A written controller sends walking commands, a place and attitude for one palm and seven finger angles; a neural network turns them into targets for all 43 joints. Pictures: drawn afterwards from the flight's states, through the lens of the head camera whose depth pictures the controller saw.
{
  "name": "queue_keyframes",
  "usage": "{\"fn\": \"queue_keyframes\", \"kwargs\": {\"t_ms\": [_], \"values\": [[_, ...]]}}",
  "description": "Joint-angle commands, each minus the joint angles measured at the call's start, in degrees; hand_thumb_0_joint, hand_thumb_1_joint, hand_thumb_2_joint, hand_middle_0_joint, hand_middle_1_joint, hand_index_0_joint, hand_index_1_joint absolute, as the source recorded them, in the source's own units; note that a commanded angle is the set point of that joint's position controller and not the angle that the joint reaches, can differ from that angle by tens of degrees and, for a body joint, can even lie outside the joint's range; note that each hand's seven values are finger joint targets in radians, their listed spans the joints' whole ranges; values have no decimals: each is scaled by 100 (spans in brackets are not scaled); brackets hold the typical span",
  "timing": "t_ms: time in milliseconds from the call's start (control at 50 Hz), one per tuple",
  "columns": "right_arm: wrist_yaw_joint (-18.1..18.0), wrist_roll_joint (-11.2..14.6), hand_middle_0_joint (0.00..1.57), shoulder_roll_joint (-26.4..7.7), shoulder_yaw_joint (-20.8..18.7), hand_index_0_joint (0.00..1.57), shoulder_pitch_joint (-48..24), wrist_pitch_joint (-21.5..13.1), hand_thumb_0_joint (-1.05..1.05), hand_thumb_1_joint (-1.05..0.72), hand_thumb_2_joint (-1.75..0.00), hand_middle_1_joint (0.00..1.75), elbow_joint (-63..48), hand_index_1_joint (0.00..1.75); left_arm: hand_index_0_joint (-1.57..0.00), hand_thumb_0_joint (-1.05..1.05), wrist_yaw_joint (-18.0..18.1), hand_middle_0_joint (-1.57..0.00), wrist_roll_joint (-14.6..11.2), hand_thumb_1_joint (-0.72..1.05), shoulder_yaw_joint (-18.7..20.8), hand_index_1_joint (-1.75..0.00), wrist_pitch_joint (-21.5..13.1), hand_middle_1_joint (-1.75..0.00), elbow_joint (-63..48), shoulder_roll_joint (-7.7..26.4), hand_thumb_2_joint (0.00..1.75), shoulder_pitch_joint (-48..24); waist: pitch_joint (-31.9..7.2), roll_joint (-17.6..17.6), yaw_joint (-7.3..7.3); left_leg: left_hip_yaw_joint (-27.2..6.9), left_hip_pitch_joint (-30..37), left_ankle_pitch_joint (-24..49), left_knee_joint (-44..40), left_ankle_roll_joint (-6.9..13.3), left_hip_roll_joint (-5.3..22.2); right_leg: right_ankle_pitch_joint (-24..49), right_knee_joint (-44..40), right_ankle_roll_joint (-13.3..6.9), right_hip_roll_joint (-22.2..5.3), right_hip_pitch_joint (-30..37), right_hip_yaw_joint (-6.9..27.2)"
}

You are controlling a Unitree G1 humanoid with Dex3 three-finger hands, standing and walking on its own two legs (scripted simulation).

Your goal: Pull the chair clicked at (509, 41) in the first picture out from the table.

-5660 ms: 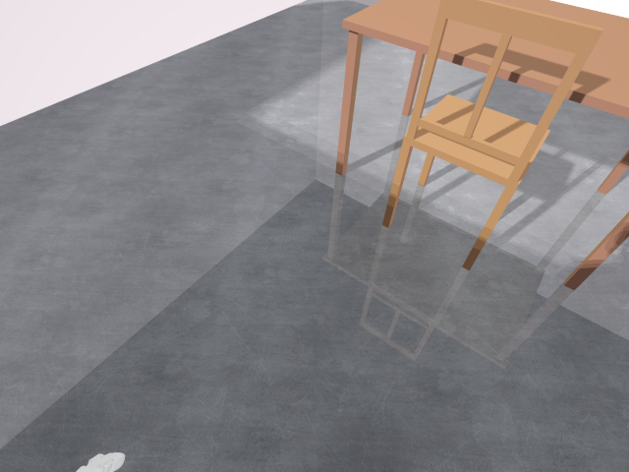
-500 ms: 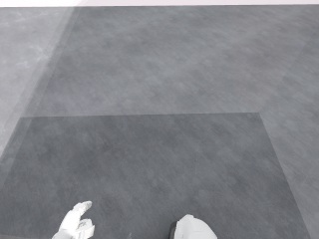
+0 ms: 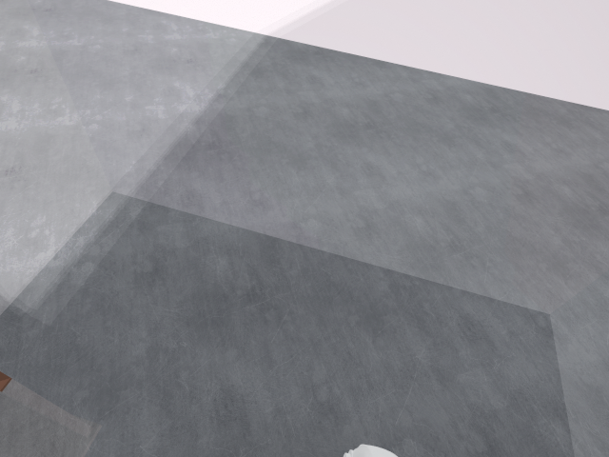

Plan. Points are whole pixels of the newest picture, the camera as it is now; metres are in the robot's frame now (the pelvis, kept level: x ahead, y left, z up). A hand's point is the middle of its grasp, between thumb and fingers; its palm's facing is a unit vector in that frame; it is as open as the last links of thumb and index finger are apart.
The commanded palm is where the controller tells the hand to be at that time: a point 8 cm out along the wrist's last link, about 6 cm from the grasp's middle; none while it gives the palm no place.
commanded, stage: turn to face it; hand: left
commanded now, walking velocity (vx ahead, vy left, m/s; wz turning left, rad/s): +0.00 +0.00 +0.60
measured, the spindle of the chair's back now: out of the picture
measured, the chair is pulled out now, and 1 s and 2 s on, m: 0.00 0.00 0.00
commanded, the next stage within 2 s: none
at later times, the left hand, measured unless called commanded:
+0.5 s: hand out of the picture +0.03 +0.14 -0.13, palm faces +0.30 -0.92 -0.27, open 7.4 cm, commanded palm none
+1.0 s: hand out of the picture -0.16 +0.16 -0.17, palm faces +0.60 -0.76 -0.26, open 7.4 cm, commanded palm none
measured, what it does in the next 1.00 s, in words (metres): steps on the spot, turning left: right foot, then left foot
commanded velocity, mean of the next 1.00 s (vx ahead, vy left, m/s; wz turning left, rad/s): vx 0.00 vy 0.00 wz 0.60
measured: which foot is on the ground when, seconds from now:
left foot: down 0.00-0.40, up 0.42-0.86, down 0.88-1.00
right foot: up 0.00-0.38, down 0.40-0.88, up 0.90-1.00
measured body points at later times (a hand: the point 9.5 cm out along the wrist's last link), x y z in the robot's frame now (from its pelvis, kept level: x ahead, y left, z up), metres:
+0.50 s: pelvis -0.02 -0.07 +0.01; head +0.00 -0.10 +0.46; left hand +0.02 +0.18 -0.11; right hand +0.12 -0.32 -0.14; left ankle -0.03 +0.07 -0.66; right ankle +0.01 -0.17 -0.72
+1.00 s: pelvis -0.05 -0.05 +0.01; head -0.03 +0.00 +0.45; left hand -0.19 +0.20 -0.15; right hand +0.19 -0.19 -0.11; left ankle -0.12 +0.03 -0.72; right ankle +0.00 -0.19 -0.66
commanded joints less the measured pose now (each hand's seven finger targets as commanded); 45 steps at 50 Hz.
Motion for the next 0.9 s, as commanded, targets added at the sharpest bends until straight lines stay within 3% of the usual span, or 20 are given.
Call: {"fn": "queue_keyframes", "kwargs": {"t_ms": [0,20,80,180,260,320,340,360,380,400,420,460,500,620,740,780,820,840,860,880], "values": [[-138,32,20,-1083,-198,20,102,-164,0,-90,-90,30,-371,30,-20,0,-48,-20,8,90,82,-30,-249,-30,-531,278,90,-154,-645,908,37,-1722,1410,2965,-1974,445,1279,562,1206,225,-89,-1011,850],[-145,53,20,-1083,-198,20,64,-180,0,-90,-90,30,-405,30,-20,0,-56,-20,-7,90,86,-30,-251,-30,-459,290,90,-56,-754,759,60,-1570,1537,3164,-1950,431,1178,694,1154,267,-76,-956,847],[-138,58,20,-1190,-243,20,202,-157,0,-90,-90,30,-361,30,-20,0,-20,-20,-32,90,73,-30,-208,-30,-442,350,90,-54,-846,634,-34,-1675,1781,3283,-1909,545,1155,594,772,355,-32,-782,906],[-83,25,20,-1368,-316,20,73,-48,0,-90,-90,30,-383,30,-20,0,9,-20,-61,90,53,-30,-160,-30,-583,380,90,-270,-499,941,-133,-2111,1406,2464,-2041,704,1165,156,-202,379,57,-361,885],[-33,6,20,-1509,-370,20,-274,41,0,-90,-90,30,-495,30,-20,0,18,-20,-82,90,28,-30,-174,-30,-628,386,90,-121,-405,1286,-59,-2364,815,1941,-2007,641,990,77,-1167,286,258,418,811],[7,33,20,-1549,-421,20,-657,88,0,-90,-90,30,-666,30,-20,0,35,-20,-98,90,45,-30,-245,-30,-545,499,90,440,-501,1187,202,-2430,237,1720,-1635,436,728,799,-2475,213,407,1462,721],[28,60,20,-1449,-414,20,-726,100,0,-90,-90,30,-735,30,-20,0,52,-20,-87,90,85,-30,-291,-30,-505,585,90,688,-597,856,331,-2257,-242,1253,-1321,189,478,1242,-3355,156,251,2172,767],[65,118,20,-1047,-368,20,-582,120,0,-90,-90,30,-821,30,-20,0,97,-20,11,90,170,-30,-368,-30,-541,1079,90,815,-640,-526,391,-1547,-1345,3,-68,-286,-195,688,-4338,-210,-1038,3001,2009],[65,73,20,-855,-325,20,-726,109,0,-90,-90,30,-1007,30,-20,0,117,-20,42,90,216,-30,-349,-30,-678,1561,90,657,-389,-1862,421,-818,-1923,-1386,1430,-615,-713,1021,-4588,-782,-2389,2455,3337],[81,22,20,-1194,-388,20,-864,139,0,-90,-90,30,-993,30,-20,0,132,-20,-1,90,148,-30,-328,-30,-793,1396,90,376,-205,-1186,338,-1143,-1577,-1235,2257,-506,-351,855,-4544,-944,-2352,1604,2822],[109,16,20,-1203,-415,20,-814,195,0,-90,-90,30,-919,30,-20,0,150,-20,-4,90,137,-30,-370,-30,-849,1083,90,-16,-57,-1263,146,-1197,-1554,-915,2551,-489,-209,760,-4575,-860,-2018,1341,2465],[173,-2,20,-1118,-405,20,-610,256,0,-90,-90,30,-649,30,-20,0,87,-20,-13,90,9,-30,-382,-30,-954,853,90,-420,304,-734,-94,-888,-1424,-210,3153,-618,-98,1095,-4333,-665,-1444,1083,1559],[205,9,20,-994,-374,20,-476,273,0,-90,-90,30,-573,30,-20,0,65,-20,-11,90,-22,-30,-411,-30,-936,777,90,-252,159,-671,-69,-703,-1407,89,3216,-710,-130,1439,-4174,-584,-1234,1338,997],[218,41,20,-1018,-320,20,-1027,284,0,-90,-90,30,-690,30,-20,0,68,-20,15,90,2,-30,-393,-30,-724,887,90,439,13,-714,310,-501,-1429,-101,2330,-832,21,1714,-4130,-744,-1500,2169,784],[207,97,20,-890,-173,20,-1315,170,0,-90,-90,30,-791,30,-20,0,55,-20,73,90,89,-30,-354,-30,-616,1142,90,645,-430,-974,486,-114,-698,-693,640,-724,7,3301,-3518,-916,-1805,2611,447],[186,111,20,-879,-149,20,-1147,122,0,-90,-90,30,-780,30,-20,0,40,-20,74,90,118,-30,-328,-30,-569,1209,90,649,-572,-1092,445,32,-270,-603,46,-627,-97,3674,-3217,-849,-1811,2577,305],[175,96,20,-1005,-176,20,-823,84,0,-90,-90,30,-735,30,-20,0,9,-20,24,90,126,-30,-293,-30,-518,1204,90,583,-705,-878,246,61,514,196,-970,-538,-136,3426,-2628,-535,-1676,2232,-29],[169,85,20,-1236,-250,20,-460,40,0,-90,-90,30,-636,30,-20,0,-9,-20,-28,90,132,-30,-269,-30,-568,1123,90,523,-903,-349,3,-230,1358,1098,-1628,-413,47,2921,-1897,-250,-1499,1645,-242],[124,56,20,-1912,-411,20,-117,-20,0,-90,-90,30,-621,30,-20,0,-50,-20,-71,90,92,-30,-243,-30,-802,804,90,426,-1046,1397,-228,-2172,2361,2913,-1893,228,1443,600,-635,252,-736,1,-451],[64,91,20,-2268,-487,20,257,13,0,-90,-90,30,-483,30,-20,0,-43,-20,-32,90,-34,-30,-210,-30,-1071,610,90,-127,-920,1872,-450,-2890,2378,4694,-1897,915,2233,-1331,379,388,-328,-876,92]]}}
